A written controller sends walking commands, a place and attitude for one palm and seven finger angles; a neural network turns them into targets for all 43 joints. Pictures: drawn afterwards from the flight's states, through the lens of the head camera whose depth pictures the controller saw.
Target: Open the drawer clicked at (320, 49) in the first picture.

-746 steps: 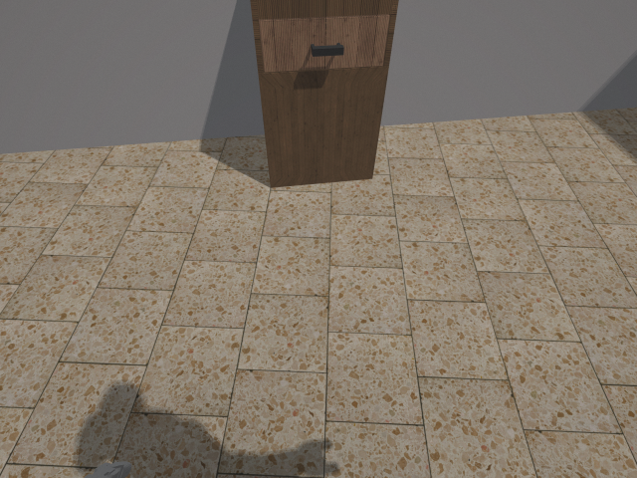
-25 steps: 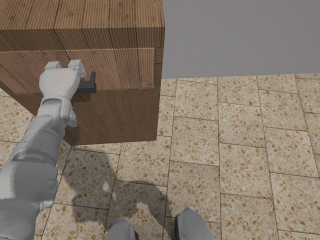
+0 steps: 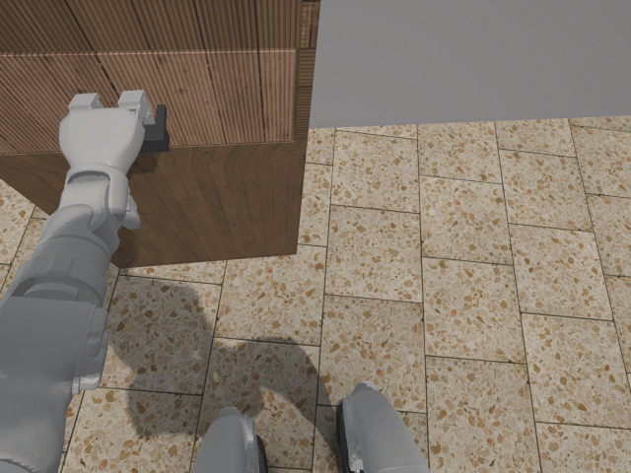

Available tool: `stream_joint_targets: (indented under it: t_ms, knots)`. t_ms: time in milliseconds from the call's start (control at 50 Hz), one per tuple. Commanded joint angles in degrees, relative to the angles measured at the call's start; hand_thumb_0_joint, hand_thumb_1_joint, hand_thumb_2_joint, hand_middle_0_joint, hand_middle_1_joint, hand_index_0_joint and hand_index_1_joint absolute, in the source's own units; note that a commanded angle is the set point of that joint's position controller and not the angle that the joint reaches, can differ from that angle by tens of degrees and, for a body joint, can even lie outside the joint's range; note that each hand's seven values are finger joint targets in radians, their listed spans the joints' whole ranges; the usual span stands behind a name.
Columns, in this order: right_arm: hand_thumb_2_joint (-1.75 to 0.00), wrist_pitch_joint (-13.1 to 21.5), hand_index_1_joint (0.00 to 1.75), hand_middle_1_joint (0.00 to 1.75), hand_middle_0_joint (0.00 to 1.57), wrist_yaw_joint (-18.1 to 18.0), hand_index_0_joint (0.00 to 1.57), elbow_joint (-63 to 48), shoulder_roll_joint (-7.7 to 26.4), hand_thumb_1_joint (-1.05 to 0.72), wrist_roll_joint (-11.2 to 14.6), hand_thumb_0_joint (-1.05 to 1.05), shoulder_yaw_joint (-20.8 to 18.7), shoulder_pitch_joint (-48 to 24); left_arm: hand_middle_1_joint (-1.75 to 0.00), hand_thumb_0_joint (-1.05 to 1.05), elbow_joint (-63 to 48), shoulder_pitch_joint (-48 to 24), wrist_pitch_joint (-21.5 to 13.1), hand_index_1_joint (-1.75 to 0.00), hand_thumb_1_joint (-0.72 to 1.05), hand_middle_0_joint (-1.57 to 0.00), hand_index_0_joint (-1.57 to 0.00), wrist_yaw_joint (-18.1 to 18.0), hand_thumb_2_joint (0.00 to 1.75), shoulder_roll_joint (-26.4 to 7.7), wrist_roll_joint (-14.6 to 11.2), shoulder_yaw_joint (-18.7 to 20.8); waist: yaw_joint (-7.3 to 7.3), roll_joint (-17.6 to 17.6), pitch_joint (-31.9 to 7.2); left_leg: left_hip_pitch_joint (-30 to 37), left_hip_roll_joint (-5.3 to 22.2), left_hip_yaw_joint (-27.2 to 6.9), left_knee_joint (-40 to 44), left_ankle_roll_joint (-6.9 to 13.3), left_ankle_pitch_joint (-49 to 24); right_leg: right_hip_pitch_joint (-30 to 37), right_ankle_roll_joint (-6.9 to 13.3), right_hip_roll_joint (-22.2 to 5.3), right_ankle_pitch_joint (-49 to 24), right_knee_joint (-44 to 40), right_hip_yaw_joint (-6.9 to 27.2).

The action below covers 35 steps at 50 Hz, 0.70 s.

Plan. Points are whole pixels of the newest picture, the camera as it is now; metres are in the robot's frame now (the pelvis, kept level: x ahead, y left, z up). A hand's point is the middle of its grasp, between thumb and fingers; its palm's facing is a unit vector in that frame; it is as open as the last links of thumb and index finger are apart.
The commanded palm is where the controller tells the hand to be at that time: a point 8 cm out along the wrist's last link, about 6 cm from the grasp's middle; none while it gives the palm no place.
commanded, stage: lower the fingers behind the handle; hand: left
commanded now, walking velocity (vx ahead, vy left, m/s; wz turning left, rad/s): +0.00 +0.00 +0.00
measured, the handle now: (123, 126) +0.58 +0.20 -0.01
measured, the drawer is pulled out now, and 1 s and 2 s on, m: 0.00 0.00 0.03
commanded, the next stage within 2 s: close the thumb around the handle in 0.62 s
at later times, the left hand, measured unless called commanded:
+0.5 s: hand (125, 168) +0.52 +0.20 -0.03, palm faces -0.08 -0.03 -1.00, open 13.8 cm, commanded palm +0.51 +0.20 +0.02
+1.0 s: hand (124, 168) +0.52 +0.20 -0.03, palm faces -0.06 -0.03 -1.00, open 11.6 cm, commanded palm +0.51 +0.19 +0.02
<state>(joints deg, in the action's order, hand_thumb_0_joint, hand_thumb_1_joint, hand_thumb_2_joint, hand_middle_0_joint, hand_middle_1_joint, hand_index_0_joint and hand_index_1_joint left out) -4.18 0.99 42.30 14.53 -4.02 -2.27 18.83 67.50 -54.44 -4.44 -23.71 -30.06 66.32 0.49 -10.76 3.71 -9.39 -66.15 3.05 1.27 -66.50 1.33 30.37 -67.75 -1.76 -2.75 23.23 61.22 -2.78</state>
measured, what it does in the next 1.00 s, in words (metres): stands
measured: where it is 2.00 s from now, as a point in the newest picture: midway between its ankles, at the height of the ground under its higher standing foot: outside the picture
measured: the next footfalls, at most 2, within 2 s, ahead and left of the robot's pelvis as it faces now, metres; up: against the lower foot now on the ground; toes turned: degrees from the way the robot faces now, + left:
none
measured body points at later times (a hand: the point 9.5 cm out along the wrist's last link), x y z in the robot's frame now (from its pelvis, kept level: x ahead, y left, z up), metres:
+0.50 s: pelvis +0.00 -0.01 -0.01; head +0.17 +0.00 +0.41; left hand +0.52 +0.20 +0.02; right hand +0.00 -0.28 -0.14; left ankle -0.01 +0.10 -0.64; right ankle +0.04 -0.15 -0.64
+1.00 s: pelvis +0.00 +0.00 -0.01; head +0.17 +0.00 +0.41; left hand +0.52 +0.20 +0.03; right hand -0.01 -0.28 -0.14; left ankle -0.01 +0.10 -0.64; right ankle +0.04 -0.15 -0.64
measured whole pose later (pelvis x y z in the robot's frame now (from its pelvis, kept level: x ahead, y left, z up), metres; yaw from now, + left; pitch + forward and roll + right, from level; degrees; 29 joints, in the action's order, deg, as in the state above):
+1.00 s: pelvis +0.00 +0.00 -0.01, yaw +0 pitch +30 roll -3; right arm -4.4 1.0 41.6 14.7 -3.5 -2.0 17.9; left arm 64.2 -52.9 -4.6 -23.0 -30.1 65.2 0.8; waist -9.9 4.0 -9.4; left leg -68.4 3.3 1.0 -69.4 1.2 31.5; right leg -70.1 -1.7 -2.5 24.2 64.1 -2.7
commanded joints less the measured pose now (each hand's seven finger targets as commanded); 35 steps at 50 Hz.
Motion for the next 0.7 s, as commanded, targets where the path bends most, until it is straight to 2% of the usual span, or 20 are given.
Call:
stream_joint_targets:
  t_ms: [0, 20, 60, 100, 180, 200, 260, 280, 300, 360, 380, 400, 440, 460, 480, 500, 540, 580, 600, 680]
  knots:
    - [-0.90, 0.3, 0.30, 0.30, 0.20, -0.7, 0.20, -1.1, 11.0, -0.90, -0.2, 0.00, -3.8, 11.9, -1.20, 0.00, -11.0, -24.7, 0.2, -1.20, -0.50, -0.30, -0.30, -1.7, 0.30, -12.4, -0.8, 1.7, -1.18, 6.3, -32.0, 23.8, -2.4, -4.4, 6.2, 0.0, -29.2, 13.8, 3.7, 4.7, -15.6, -3.7, -1.4]
    - [-0.90, 0.3, 0.30, 0.30, 0.20, -0.7, 0.20, -1.0, 10.8, -0.90, -0.1, 0.00, -3.9, 12.0, -1.20, 0.00, -11.3, -25.2, 0.1, -1.20, -0.50, -0.30, -0.30, -1.5, 0.30, -11.9, -0.9, 1.3, -1.60, 5.9, -32.2, 23.5, -2.3, -4.3, 5.8, 0.2, -28.8, 13.7, 3.6, 4.7, -15.7, -3.7, -1.3]
    - [-0.90, 0.3, 0.30, 0.30, 0.20, -0.8, 0.20, -0.9, 11.0, -0.90, -0.2, 0.00, -3.6, 12.0, -1.20, 0.00, -11.5, -24.9, -0.2, -1.20, -0.50, -0.30, -0.30, -1.1, 0.30, -14.1, -1.0, 2.8, -1.32, 4.8, -32.4, 22.3, -2.4, -4.2, 5.3, 0.4, -28.9, 14.5, 3.6, 4.7, -16.5, -3.0, -1.2]
    - [-0.90, 0.1, 0.30, 0.30, 0.20, -0.8, 0.20, -1.2, 11.0, -0.90, -0.2, 0.00, -3.3, 11.6, -1.20, 0.00, -11.7, -22.8, -0.6, -1.20, -0.50, -0.30, -0.30, -0.9, 0.30, -15.7, -1.0, 4.0, -0.28, 5.6, -32.5, 20.8, -2.6, -3.8, 5.1, 0.5, -27.9, 15.0, 3.7, 4.6, -16.3, -2.6, -1.1]
    - [-0.90, 0.1, 0.30, 0.30, 0.20, -0.7, 0.20, -1.3, 10.8, -0.90, -0.3, 0.00, -3.3, 11.6, -1.20, 0.00, -11.6, -21.3, -0.9, -1.20, -0.50, -0.30, -0.30, -1.3, 0.30, -15.1, -0.9, 4.0, -0.49, 4.7, -32.4, 19.2, -2.5, -3.5, 3.7, 0.7, -28.5, 14.9, 3.6, 4.5, -17.7, -1.5, -1.0]
    - [-0.90, 0.1, 0.30, 0.30, 0.20, -0.6, 0.20, -1.5, 10.8, -0.90, -0.2, 0.00, -3.2, 11.4, -1.20, 0.00, -11.8, -20.5, -0.9, -1.20, -0.50, -0.30, -0.30, -1.3, 0.30, -15.2, -0.9, 4.1, 0.13, 5.2, -32.0, 18.3, -2.6, -3.2, 3.7, 0.7, -28.0, 15.3, 3.7, 4.6, -17.7, -1.4, -0.9]
    - [-0.90, -0.1, 0.30, 0.30, 0.20, -0.5, 0.20, -1.7, 10.9, -0.90, -0.1, 0.00, -3.2, 11.1, -1.20, 0.00, -12.4, -20.4, -0.4, -1.20, -0.50, -0.30, -0.30, -1.5, 0.30, -16.2, -1.2, 5.0, 0.35, 4.6, -32.6, 18.6, -2.6, -3.3, 3.9, 0.6, -27.7, 15.8, 3.7, 4.6, -17.6, -1.3, -0.9]
    - [-0.90, -0.1, 0.30, 0.30, 0.20, -0.6, 0.20, -1.9, 10.7, -0.90, 0.1, 0.00, -3.3, 11.3, -1.20, 0.00, -13.2, -21.4, -0.4, -1.20, -0.50, -0.30, -0.30, -1.5, 0.30, -15.0, -1.2, 3.6, -0.19, 5.2, -33.5, 18.9, -2.7, -3.2, 3.9, 0.7, -27.5, 15.9, 3.6, 4.6, -17.7, -1.5, -0.9]
    - [-0.90, -0.1, 0.30, 0.30, 0.20, -0.6, 0.20, -1.8, 10.8, -0.90, 0.1, 0.00, -3.4, 11.2, -1.20, 0.00, -13.4, -21.0, -0.2, -1.20, -0.50, -0.30, -0.30, -1.6, 0.30, -15.5, -1.3, 4.1, 0.16, 6.0, -33.4, 18.7, -2.8, -2.8, 3.8, 0.7, -27.4, 16.4, 3.5, 4.5, -18.2, -1.7, -0.7]
    - [-0.90, -0.1, 0.30, 0.30, 0.20, -0.7, 0.20, -1.8, 10.7, -0.90, 0.2, 0.00, -3.2, 11.1, -1.20, 0.00, -13.3, -20.9, 0.0, -1.20, -0.50, -0.30, -0.30, -1.1, 0.30, -16.1, -1.9, 4.6, -0.14, 3.8, -33.8, 18.2, -2.8, -2.7, 3.9, 1.0, -27.2, 18.1, 3.4, 4.5, -19.2, -1.8, -0.5]
    - [-0.90, -0.2, 0.30, 0.30, 0.20, -0.8, 0.20, -1.9, 11.0, -0.90, 0.2, 0.00, -3.0, 11.2, -1.20, 0.00, -13.3, -19.8, 0.0, -1.20, -0.50, -0.30, -0.30, -0.9, 0.30, -17.3, -1.8, 5.2, 0.61, 4.6, -33.6, 18.3, -2.9, -2.7, 4.2, 0.9, -27.4, 18.4, 3.4, 4.5, -19.3, -1.8, -0.5]
    - [-0.90, -0.1, 0.30, 0.30, 0.20, -0.8, 0.20, -2.1, 10.6, -0.90, 0.4, 0.00, -3.2, 10.9, -1.20, 0.00, -13.7, -20.0, -0.1, -1.20, -0.50, -0.30, -0.30, -0.6, 0.30, -15.2, -2.0, 3.7, 0.14, 4.7, -33.3, 18.2, -2.9, -2.5, 4.3, 1.0, -26.5, 18.3, 3.4, 4.5, -18.8, -2.3, -0.4]
    - [-0.90, -0.2, 0.30, 0.30, 0.20, -1.0, 0.20, -2.1, 10.7, -0.90, 0.4, 0.00, -3.1, 10.9, -1.20, 0.00, -12.7, -18.7, -0.3, -1.20, -0.50, -0.30, -0.30, -0.3, 0.30, -16.1, -1.9, 4.4, 0.11, 2.5, -31.8, 16.9, -2.9, -2.4, 4.4, 1.2, -25.9, 19.0, 3.3, 4.5, -19.1, -2.5, -0.3]
    - [-0.90, -0.1, 0.30, 0.30, 0.20, -1.0, 0.20, -2.0, 10.6, -0.90, 0.4, 0.00, -3.1, 10.6, -1.20, 0.00, -12.4, -19.0, -0.6, -1.20, -0.50, -0.30, -0.30, -0.1, 0.30, -15.1, -2.1, 3.8, -0.19, 2.4, -31.6, 16.8, -3.0, -2.3, 4.2, 1.2, -25.5, 18.3, 3.2, 4.5, -18.8, -2.5, -0.2]
    - [-0.90, -0.1, 0.30, 0.30, 0.20, -1.2, 0.20, -2.0, 10.8, -0.90, 0.4, 0.00, -3.0, 10.8, -1.20, 0.00, -12.5, -19.1, -0.9, -1.20, -0.50, -0.30, -0.30, -0.1, 0.30, -16.4, -2.0, 4.5, 0.13, 2.7, -31.1, 16.4, -2.9, -2.4, 4.5, 1.1, -24.7, 18.1, 3.3, 4.4, -17.8, -2.4, -0.4]
    - [-0.90, 0.0, 0.30, 0.30, 0.20, -1.1, 0.20, -2.1, 10.5, -0.90, 0.5, 0.00, -3.0, 10.6, -1.20, 0.00, -12.2, -19.8, -1.0, -1.20, -0.50, -0.30, -0.30, 0.0, 0.30, -14.3, -2.0, 2.7, -0.33, 3.6, -30.0, 16.3, -3.0, -2.4, 4.6, 1.1, -23.8, 17.1, 3.3, 4.5, -16.8, -2.7, -0.4]
    - [-0.90, 0.2, 0.30, 0.30, 0.20, -1.3, 0.20, -2.1, 10.7, -0.90, 0.5, 0.00, -3.0, 10.6, -1.20, 0.00, -11.5, -19.6, -1.4, -1.20, -0.50, -0.30, -0.30, -0.2, 0.30, -15.5, -1.9, 3.6, -0.53, 1.9, -29.6, 15.1, -3.1, -2.1, 4.4, 1.4, -22.4, 17.6, 3.2, 4.4, -16.2, -2.9, -0.2]
    - [-0.90, 0.3, 0.30, 0.30, 0.20, -1.3, 0.20, -2.3, 10.8, -0.90, 0.4, 0.00, -2.9, 10.5, -1.20, 0.00, -12.6, -20.3, -1.9, -1.20, -0.50, -0.30, -0.30, -0.4, 0.30, -16.9, -1.7, 4.4, 0.13, 4.3, -31.2, 15.8, -3.2, -2.3, 4.2, 1.1, -23.5, 17.2, 3.4, 4.4, -16.5, -2.1, -0.3]
    - [-0.90, 0.4, 0.30, 0.30, 0.20, -1.3, 0.20, -2.2, 10.5, -0.90, 0.3, 0.00, -3.1, 10.6, -1.20, 0.00, -12.5, -20.8, -2.0, -1.20, -0.50, -0.30, -0.30, -0.5, 0.30, -15.5, -1.6, 3.5, -0.47, 4.3, -31.2, 16.4, -3.1, -2.3, 3.9, 1.2, -24.2, 16.7, 3.4, 4.4, -17.1, -2.2, -0.3]
    - [-0.90, 0.2, 0.30, 0.30, 0.20, -1.0, 0.20, -2.3, 10.8, -0.90, 0.2, 0.00, -3.2, 10.6, -1.20, 0.00, -13.5, -19.8, -2.1, -1.20, -0.50, -0.30, -0.30, -1.1, 0.30, -16.4, -1.8, 4.8, 0.20, 4.3, -32.5, 17.3, -3.0, -2.5, 3.7, 1.0, -25.9, 17.0, 3.3, 4.4, -18.0, -1.7, -0.4]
